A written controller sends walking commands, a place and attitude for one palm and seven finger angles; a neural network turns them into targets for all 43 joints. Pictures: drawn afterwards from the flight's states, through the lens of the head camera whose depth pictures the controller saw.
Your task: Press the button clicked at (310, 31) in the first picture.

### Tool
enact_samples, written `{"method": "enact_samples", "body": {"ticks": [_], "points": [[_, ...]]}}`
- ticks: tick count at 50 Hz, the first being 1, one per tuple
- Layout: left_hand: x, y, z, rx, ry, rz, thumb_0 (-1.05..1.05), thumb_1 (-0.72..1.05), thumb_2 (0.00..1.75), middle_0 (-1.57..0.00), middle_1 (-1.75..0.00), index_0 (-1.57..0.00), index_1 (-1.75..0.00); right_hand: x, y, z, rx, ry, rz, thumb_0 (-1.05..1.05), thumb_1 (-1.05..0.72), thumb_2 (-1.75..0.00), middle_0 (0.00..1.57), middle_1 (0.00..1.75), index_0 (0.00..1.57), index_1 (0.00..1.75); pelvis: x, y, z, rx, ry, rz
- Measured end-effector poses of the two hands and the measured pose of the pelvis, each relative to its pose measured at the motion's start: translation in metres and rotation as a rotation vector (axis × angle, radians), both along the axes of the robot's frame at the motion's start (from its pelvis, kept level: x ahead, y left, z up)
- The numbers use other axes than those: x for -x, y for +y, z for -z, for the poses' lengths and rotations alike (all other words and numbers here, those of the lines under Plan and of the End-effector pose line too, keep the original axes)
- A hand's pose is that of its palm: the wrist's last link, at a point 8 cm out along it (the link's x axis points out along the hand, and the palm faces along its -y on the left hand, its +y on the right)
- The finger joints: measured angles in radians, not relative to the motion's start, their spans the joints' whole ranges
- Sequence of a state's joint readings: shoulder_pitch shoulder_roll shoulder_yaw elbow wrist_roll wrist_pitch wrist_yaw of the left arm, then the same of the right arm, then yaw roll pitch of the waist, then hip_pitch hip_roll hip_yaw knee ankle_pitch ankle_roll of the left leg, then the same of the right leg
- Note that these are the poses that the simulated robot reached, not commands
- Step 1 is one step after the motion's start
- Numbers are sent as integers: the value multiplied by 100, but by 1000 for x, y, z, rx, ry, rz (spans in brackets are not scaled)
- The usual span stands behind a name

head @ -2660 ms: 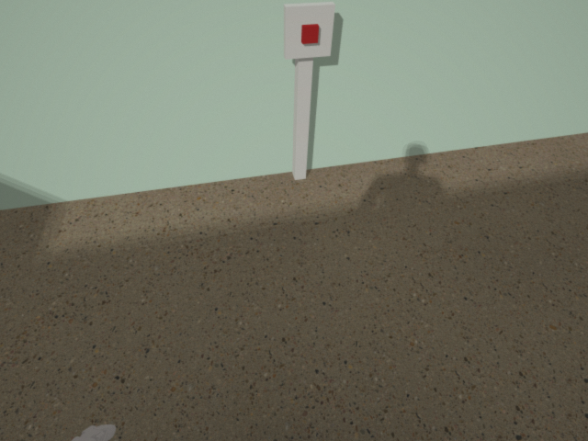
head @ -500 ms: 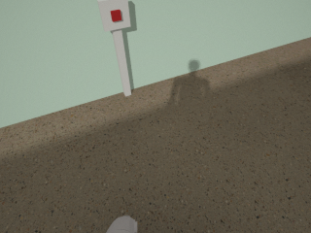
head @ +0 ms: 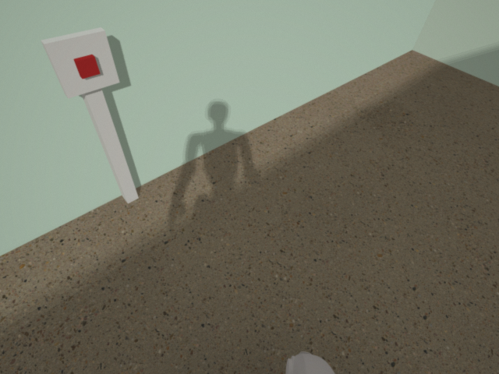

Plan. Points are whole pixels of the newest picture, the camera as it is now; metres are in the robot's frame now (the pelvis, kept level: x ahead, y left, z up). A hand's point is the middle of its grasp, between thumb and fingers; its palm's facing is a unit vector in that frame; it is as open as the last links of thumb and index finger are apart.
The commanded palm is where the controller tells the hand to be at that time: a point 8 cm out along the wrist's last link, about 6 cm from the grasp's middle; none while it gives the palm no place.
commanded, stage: walk to a spot facing it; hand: left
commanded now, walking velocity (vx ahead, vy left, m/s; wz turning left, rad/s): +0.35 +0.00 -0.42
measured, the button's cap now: (86, 66) +0.96 +0.59 -0.04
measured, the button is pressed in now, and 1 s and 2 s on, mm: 0 0 0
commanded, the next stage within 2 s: turn to face it in 1.00 s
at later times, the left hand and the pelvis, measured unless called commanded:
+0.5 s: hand (203, 277) +0.34 +0.12 -0.17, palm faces -0.14 -0.97 -0.22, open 7.1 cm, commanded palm none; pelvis +0.22 -0.05 +0.00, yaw -10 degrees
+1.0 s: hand (213, 211) +0.53 +0.12 -0.18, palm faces -0.25 -0.96 -0.13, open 7.4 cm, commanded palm none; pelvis +0.45 -0.04 +0.00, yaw -20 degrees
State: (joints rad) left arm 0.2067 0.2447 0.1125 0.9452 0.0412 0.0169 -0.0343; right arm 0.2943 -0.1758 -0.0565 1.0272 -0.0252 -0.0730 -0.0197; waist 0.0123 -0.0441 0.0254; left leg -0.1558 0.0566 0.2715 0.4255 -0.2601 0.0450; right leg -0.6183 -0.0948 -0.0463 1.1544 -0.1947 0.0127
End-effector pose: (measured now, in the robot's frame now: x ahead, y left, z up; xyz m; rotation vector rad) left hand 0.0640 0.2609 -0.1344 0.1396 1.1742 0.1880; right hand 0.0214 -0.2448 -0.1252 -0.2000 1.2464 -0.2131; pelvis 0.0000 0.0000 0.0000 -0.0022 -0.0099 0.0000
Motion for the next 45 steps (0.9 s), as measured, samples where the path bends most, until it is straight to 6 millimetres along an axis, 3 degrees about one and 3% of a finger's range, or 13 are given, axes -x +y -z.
{"method": "enact_samples", "body": {"ticks": [4,9,12,15,18,21,26,30,35,37,39,45], "points": [[-74,-10,-7,6,-41,96,0,91,90,-19,-30,-19,-30,29,1,2,-7,116,96,0,-92,-90,20,30,20,30,-32,3,-1,-5,2,37],[-160,-45,-4,31,-57,215,0,91,90,-19,-30,-19,-30,55,13,5,-52,264,204,0,-92,-90,20,30,20,30,-76,-6,3,-6,7,83],[-212,-75,2,46,-68,284,1,91,90,-19,-30,-19,-30,59,21,9,-93,349,264,0,-91,-90,20,30,20,30,-107,-17,10,-4,15,111],[-256,-103,12,53,-112,325,1,91,90,-20,-30,-19,-30,52,24,18,-142,421,310,1,-91,-90,20,30,20,30,-139,-36,22,-2,15,129],[-272,-117,14,62,-120,308,0,91,90,-20,-30,-20,-30,16,16,23,-161,412,323,1,-91,-90,20,30,20,30,-164,-47,22,0,1,141],[-266,-117,11,53,-51,281,0,91,90,-20,-30,-20,-30,-49,-2,25,-145,304,297,1,-91,-90,20,30,20,30,-188,-52,13,7,-1,159],[-275,-87,1,-22,8,220,-3,95,90,-20,-30,-20,-30,-170,-27,21,-109,70,232,1,-91,-90,20,30,20,30,-229,-53,4,14,15,177],[-279,-67,6,-27,84,197,-2,94,90,-20,-30,-20,-30,-249,-45,12,-57,-45,183,2,-94,-90,20,30,20,30,-266,-46,4,26,14,189],[-289,-47,28,8,184,154,-1,92,90,-20,-30,-20,-30,-337,-47,5,5,-136,121,1,-93,-90,20,30,20,30,-322,-31,16,41,2,202],[-298,-43,36,20,233,158,0,92,90,-20,-30,-20,-30,-360,-43,2,25,-165,117,1,-93,-90,20,30,20,30,-340,-25,19,25,-7,225],[-315,-43,34,27,264,181,0,92,90,-20,-30,-20,-30,-370,-37,-1,29,-172,138,1,-92,-90,20,30,20,30,-357,-22,15,26,-13,245],[-396,-59,20,54,221,238,1,91,90,-20,-30,-19,-30,-358,-13,-3,-7,-39,256,0,-93,-90,20,30,20,30,-408,-24,-1,22,-6,291]]}}
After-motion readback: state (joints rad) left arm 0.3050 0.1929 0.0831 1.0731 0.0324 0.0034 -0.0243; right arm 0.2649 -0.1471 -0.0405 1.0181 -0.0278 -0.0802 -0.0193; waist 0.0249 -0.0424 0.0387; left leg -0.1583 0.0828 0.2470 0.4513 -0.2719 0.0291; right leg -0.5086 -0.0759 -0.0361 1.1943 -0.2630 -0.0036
